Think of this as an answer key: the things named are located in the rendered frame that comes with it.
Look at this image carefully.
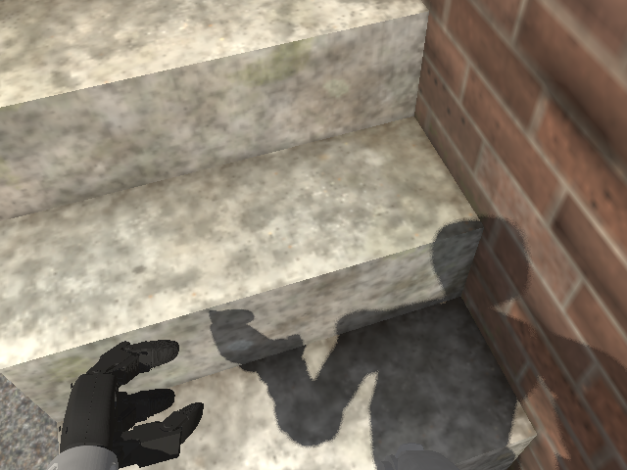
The robot left forearm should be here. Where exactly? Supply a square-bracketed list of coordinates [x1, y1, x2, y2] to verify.
[46, 446, 119, 470]

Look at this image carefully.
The robot right thigh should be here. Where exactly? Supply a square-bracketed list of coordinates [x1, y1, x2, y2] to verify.
[377, 450, 459, 470]

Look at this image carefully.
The left robot hand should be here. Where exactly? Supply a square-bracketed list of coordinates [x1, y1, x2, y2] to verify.
[59, 340, 204, 469]

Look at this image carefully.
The robot right shin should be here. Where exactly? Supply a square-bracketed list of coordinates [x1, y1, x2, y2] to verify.
[395, 443, 424, 458]

